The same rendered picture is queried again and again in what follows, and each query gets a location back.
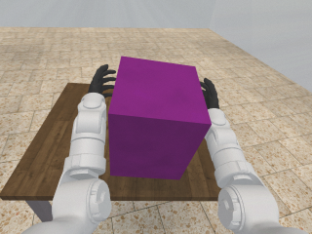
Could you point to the carton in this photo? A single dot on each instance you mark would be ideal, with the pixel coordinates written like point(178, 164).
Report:
point(157, 118)

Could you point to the robot left upper arm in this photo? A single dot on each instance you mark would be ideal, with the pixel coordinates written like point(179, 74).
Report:
point(79, 206)

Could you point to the table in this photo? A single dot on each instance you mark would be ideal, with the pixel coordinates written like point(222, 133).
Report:
point(36, 177)

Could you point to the left robot hand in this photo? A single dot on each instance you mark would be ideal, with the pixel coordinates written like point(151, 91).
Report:
point(97, 86)

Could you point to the left robot forearm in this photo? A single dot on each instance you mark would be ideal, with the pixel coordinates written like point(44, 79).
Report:
point(86, 155)

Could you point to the robot right upper arm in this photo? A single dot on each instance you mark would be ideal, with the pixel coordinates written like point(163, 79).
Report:
point(250, 209)

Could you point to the right robot forearm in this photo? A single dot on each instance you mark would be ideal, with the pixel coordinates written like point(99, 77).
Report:
point(230, 164)

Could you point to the right robot hand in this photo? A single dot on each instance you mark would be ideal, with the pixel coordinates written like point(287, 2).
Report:
point(210, 94)

